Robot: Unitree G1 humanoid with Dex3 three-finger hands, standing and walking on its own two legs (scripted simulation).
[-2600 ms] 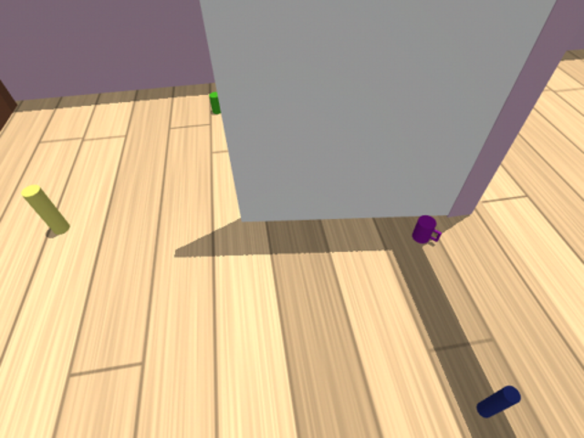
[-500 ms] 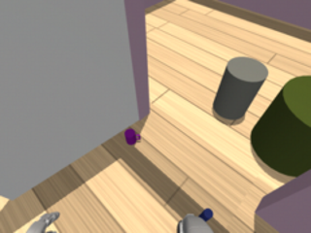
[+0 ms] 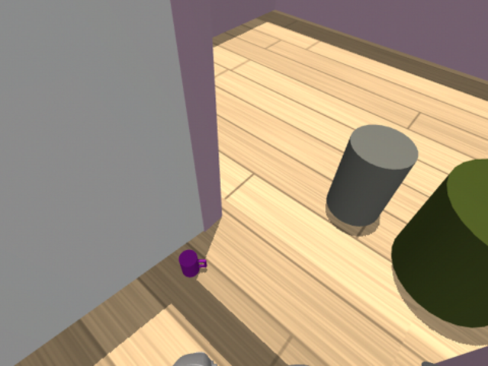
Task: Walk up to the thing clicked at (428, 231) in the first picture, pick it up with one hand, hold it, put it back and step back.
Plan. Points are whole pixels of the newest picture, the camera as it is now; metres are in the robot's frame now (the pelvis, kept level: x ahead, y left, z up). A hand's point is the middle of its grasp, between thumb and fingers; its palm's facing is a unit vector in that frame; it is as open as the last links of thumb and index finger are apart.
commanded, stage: walk up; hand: left
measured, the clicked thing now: (193, 263) +0.59 +0.24 -0.70
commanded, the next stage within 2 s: stand in 1.98 s
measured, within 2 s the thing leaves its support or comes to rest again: neither
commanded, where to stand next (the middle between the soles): +0.22 +0.01 m, yaw +1 degrees
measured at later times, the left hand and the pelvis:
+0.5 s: hand (131, 317) +0.21 +0.23 -0.11, palm faces -0.05 -0.89 -0.45, open 7.4 cm; pelvis +0.12 -0.04 +0.01, yaw -1 degrees
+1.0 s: hand (125, 321) +0.21 +0.25 -0.14, palm faces -0.01 -0.93 -0.36, open 7.4 cm; pelvis +0.15 -0.01 +0.01, yaw +0 degrees
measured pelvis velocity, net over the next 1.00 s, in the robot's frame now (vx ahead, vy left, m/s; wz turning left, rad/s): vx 0.15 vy -0.01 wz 0.00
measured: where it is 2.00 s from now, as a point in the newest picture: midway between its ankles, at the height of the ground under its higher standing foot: outside the picture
